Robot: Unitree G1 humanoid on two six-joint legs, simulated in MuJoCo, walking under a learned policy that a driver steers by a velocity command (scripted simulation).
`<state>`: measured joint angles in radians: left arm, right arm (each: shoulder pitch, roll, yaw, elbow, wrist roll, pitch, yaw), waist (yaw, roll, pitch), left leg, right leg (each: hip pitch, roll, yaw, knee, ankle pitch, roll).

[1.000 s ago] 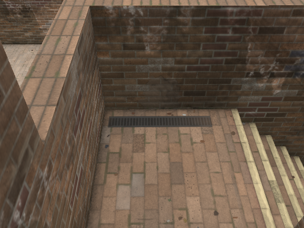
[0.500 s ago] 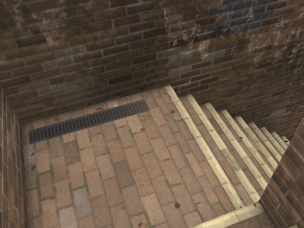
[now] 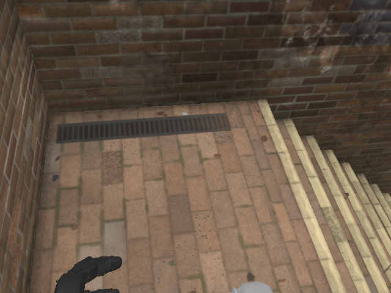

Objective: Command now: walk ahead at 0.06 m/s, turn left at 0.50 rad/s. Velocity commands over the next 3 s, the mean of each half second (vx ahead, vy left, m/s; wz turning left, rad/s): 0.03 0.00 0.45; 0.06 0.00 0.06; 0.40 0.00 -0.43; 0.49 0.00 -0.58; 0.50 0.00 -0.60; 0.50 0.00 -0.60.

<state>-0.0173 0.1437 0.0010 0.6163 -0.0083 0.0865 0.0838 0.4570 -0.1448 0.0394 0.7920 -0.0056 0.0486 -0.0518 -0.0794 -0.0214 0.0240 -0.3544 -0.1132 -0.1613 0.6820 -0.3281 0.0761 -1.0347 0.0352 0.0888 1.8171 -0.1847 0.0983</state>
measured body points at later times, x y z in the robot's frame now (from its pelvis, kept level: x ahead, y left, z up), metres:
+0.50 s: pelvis +0.06 -0.08 -0.02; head +0.06 -0.09 +0.43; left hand +0.06 +0.18 -0.13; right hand +0.34 -0.26 -0.08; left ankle +0.01 +0.09 -0.63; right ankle +0.05 -0.21 -0.73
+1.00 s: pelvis +0.08 -0.06 +0.01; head +0.08 -0.06 +0.46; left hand +0.05 +0.18 -0.13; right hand +0.20 -0.28 -0.13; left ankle +0.02 +0.05 -0.73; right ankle +0.05 -0.21 -0.72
